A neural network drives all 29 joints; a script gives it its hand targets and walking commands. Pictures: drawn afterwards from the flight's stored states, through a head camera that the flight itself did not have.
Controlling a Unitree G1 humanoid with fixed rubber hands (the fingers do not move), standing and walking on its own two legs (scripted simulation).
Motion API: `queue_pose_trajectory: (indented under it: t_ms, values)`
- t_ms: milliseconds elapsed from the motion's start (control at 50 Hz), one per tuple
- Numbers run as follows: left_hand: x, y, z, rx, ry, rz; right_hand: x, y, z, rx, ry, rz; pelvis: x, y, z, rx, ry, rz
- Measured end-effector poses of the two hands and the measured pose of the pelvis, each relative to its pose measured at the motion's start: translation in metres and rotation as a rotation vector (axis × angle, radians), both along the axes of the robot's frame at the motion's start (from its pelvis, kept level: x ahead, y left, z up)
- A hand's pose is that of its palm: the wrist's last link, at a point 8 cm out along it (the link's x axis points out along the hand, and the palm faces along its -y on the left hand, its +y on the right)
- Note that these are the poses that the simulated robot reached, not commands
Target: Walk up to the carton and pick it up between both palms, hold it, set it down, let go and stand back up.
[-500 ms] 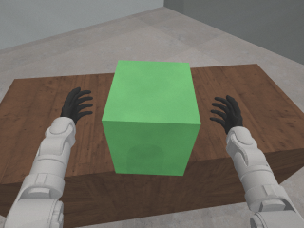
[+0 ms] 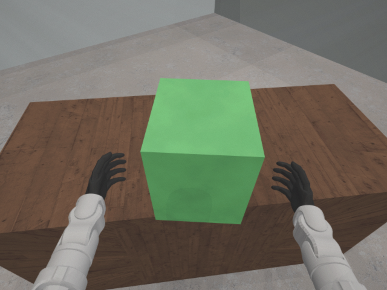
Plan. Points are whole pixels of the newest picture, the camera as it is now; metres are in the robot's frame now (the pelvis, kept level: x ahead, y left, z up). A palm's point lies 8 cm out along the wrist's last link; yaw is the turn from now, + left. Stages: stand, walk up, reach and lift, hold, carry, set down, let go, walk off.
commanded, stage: set down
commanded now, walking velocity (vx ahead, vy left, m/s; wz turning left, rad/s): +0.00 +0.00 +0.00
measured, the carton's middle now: (201, 152) +0.46 +0.01 +0.02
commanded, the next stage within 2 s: let go in 1.58 s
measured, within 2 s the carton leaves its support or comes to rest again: neither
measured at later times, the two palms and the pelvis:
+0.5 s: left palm (94, 236) +0.25 +0.23 -0.02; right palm (300, 243) +0.25 -0.21 -0.03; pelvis +0.01 -0.01 +0.00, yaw +0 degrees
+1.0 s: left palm (93, 257) +0.21 +0.23 -0.05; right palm (307, 263) +0.21 -0.22 -0.05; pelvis +0.02 -0.01 +0.00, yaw +0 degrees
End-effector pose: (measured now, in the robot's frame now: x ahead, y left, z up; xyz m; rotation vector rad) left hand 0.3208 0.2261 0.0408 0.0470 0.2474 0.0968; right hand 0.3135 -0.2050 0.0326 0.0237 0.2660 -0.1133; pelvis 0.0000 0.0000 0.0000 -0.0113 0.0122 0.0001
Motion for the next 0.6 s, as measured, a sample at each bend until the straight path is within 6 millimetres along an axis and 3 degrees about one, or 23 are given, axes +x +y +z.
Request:
queue_pose_trajectory:
  t_ms: [360, 600]
  values:
    - [-0.062, 0.004, -0.051, 0.005, 0.038, 0.025, -0.053, -0.002, -0.047, -0.003, 0.045, -0.005, 0.007, -0.003, -0.003, 0.002, -0.024, 0.004]
    - [-0.080, 0.003, -0.071, 0.018, 0.083, 0.027, -0.075, -0.002, -0.071, -0.018, 0.084, 0.004, 0.007, -0.007, -0.006, 0.005, -0.038, 0.003]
